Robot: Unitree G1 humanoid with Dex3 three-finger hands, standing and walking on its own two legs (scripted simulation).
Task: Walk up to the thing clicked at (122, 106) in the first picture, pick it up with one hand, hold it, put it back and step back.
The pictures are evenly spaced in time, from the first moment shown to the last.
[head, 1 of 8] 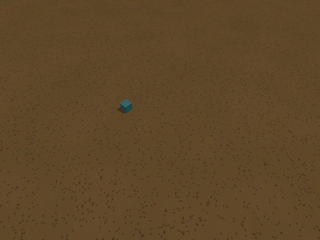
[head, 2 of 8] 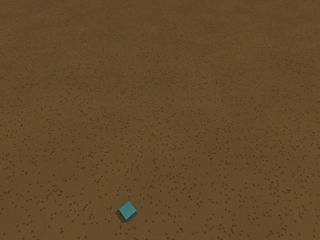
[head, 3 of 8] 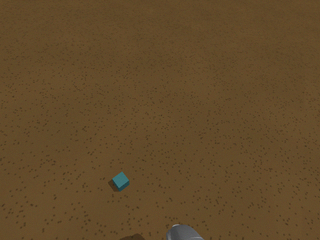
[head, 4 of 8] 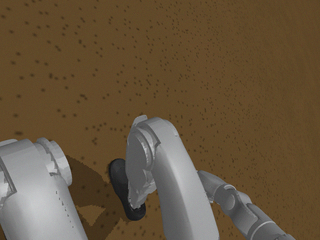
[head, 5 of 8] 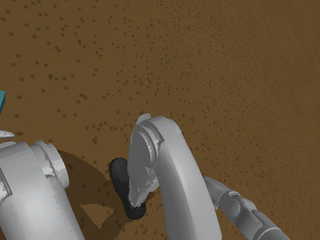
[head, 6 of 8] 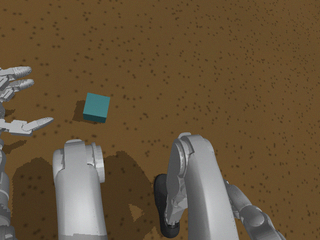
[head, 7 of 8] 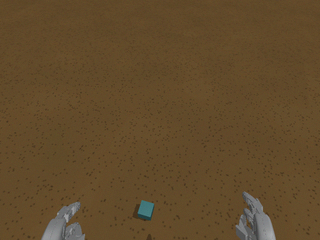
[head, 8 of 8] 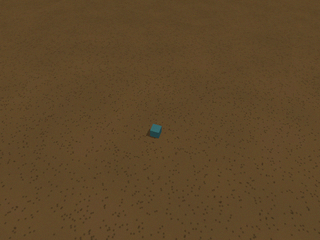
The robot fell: no
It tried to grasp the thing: yes
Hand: left
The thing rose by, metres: 0.00
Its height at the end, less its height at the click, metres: +0.00
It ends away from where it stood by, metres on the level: 0.14
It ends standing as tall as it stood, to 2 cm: yes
